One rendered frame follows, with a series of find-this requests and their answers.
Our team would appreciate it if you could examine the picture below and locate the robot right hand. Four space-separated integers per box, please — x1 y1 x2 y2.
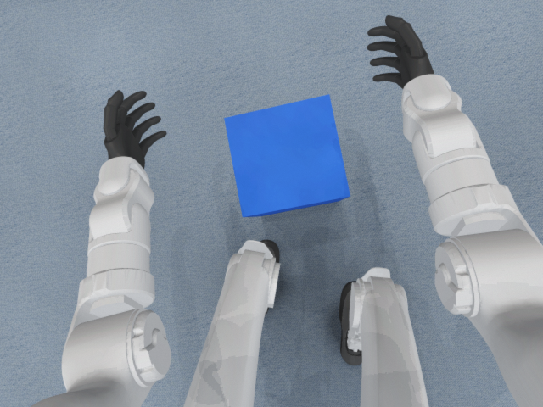
367 15 434 89

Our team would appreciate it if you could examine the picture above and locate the right robot upper arm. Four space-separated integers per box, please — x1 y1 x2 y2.
435 229 543 407

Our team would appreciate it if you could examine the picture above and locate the robot left hand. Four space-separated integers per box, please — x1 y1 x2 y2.
104 90 167 169

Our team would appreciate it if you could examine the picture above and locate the left robot thigh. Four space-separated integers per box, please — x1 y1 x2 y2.
183 249 281 407

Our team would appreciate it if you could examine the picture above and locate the robot right forearm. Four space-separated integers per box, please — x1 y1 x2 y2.
401 74 543 249

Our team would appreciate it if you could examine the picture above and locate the carton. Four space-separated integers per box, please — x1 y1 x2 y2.
224 94 350 217

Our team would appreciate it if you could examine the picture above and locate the robot left forearm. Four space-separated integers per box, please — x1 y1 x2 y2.
62 156 155 390

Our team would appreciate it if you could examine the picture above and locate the left robot upper arm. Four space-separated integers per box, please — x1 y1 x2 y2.
31 308 171 407

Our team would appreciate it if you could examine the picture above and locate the left robot foot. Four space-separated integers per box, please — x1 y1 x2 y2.
261 240 280 315

